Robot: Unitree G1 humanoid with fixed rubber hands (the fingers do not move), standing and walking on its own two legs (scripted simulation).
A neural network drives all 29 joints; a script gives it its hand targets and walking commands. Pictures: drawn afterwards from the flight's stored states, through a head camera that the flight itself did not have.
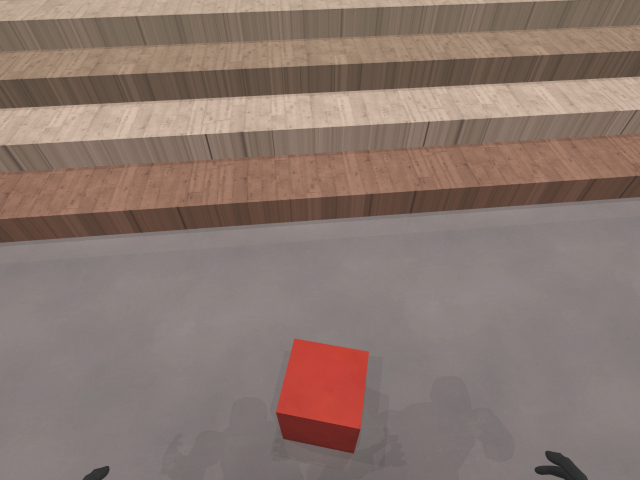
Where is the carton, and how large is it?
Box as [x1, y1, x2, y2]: [276, 339, 368, 453]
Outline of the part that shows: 294,339 276,410 283,438 353,453 360,427 368,352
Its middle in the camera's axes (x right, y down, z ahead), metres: +0.01 +0.46 +1.11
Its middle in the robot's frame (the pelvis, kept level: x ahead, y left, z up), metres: +0.44 -0.01 -0.66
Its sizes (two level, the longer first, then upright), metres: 0.210 0.200 0.250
